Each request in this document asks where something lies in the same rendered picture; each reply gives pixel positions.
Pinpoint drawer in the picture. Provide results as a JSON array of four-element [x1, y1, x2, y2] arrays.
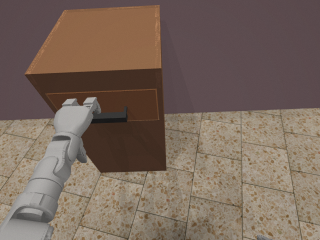
[[47, 88, 158, 121]]

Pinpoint handle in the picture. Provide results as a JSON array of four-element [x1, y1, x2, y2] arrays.
[[91, 106, 128, 124]]

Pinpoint robot left upper arm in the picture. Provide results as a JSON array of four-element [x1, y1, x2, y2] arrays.
[[0, 218, 54, 240]]

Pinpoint cabinet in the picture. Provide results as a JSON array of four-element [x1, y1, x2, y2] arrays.
[[24, 5, 167, 173]]

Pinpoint left robot hand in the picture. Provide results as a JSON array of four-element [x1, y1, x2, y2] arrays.
[[53, 97, 101, 163]]

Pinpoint robot left forearm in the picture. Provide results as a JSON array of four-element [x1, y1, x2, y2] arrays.
[[0, 132, 81, 234]]

